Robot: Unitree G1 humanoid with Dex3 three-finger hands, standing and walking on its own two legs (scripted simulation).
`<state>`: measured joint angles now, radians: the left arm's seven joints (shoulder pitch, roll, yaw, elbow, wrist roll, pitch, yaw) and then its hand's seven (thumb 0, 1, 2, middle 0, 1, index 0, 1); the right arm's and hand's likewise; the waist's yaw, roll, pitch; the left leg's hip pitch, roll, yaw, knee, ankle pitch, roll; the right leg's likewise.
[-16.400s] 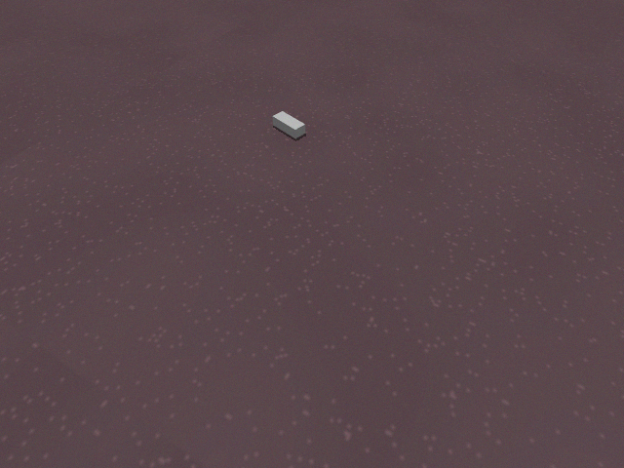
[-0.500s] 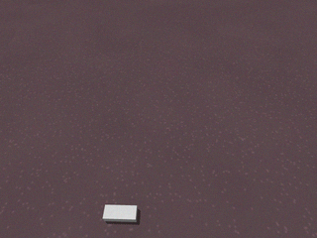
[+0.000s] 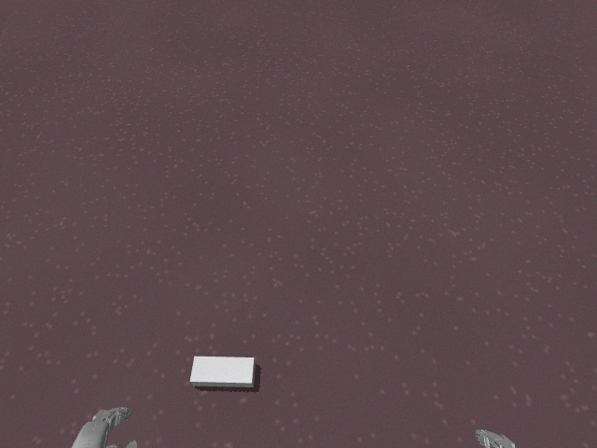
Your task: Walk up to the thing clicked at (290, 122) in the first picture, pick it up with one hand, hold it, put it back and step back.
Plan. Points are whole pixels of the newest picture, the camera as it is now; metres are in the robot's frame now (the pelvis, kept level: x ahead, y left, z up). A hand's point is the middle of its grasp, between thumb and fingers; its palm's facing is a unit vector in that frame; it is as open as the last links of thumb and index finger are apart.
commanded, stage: rise first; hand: left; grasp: from above
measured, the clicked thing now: (223, 371) +0.40 +0.24 -0.74
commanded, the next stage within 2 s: none
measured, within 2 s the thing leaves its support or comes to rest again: neither
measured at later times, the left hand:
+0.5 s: hand out of the picture +0.14 +0.26 -0.22, palm faces -0.15 -0.88 -0.45, open 14.0 cm
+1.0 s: hand (156, 437) +0.18 +0.29 -0.36, palm faces -0.42 -0.62 -0.66, open 14.2 cm
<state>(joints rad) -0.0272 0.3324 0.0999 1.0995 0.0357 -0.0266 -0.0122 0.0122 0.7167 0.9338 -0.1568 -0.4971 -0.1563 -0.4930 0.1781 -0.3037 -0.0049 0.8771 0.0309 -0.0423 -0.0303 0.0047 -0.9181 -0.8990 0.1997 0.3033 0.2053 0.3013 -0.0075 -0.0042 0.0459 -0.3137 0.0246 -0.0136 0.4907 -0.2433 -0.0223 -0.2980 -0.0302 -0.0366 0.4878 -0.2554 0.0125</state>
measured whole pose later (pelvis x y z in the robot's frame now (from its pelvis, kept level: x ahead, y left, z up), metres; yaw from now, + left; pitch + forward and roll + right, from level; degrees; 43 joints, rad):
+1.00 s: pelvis -0.04 +0.01 -0.21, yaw -2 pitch +31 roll -2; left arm -0.02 0.43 0.13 0.61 0.56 -0.03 0.05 0.00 -0.55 0.98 -0.09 -1.06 -0.08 -1.06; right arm 0.09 -0.28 -0.05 0.59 -0.01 -0.20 0.03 0.01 -0.91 -0.90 0.20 0.30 0.21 0.30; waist -0.02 0.00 -0.18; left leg -1.54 0.03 -0.05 1.68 -0.67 -0.02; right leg -1.51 -0.03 -0.02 1.65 -0.67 0.02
